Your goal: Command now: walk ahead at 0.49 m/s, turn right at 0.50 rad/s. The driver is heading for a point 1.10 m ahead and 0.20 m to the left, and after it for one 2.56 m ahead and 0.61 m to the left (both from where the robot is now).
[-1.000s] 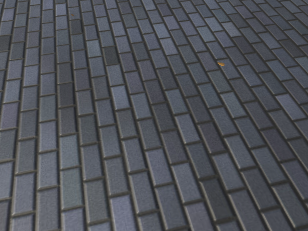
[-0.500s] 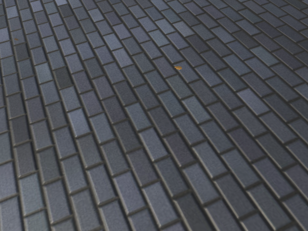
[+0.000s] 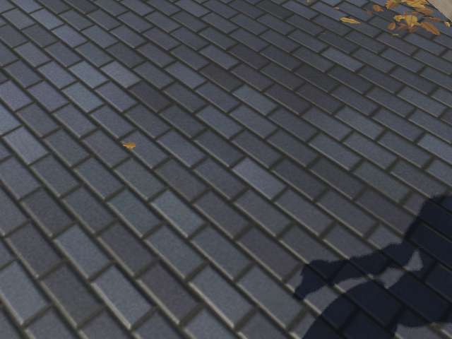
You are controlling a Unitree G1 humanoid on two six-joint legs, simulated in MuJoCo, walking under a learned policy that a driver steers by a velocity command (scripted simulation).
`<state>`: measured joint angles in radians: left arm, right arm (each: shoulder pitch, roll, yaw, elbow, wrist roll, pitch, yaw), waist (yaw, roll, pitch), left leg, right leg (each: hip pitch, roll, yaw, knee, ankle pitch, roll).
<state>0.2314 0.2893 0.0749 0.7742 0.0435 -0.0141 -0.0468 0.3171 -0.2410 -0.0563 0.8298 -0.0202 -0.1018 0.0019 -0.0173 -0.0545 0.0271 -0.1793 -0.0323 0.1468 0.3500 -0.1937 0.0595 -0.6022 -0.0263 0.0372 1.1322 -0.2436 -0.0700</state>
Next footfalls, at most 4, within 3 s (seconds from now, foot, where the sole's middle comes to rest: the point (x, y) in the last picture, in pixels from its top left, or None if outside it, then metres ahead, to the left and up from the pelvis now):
0.28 right None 0.29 -0.13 -0.78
0.78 left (188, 317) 0.55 0.11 -0.78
1.36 right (192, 216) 0.90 0.11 -0.78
1.90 left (132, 163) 1.15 0.35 -0.78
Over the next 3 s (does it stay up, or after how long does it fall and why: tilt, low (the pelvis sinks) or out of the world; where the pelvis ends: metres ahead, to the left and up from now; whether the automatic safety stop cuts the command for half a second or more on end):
stays up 1.53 0.33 -0.02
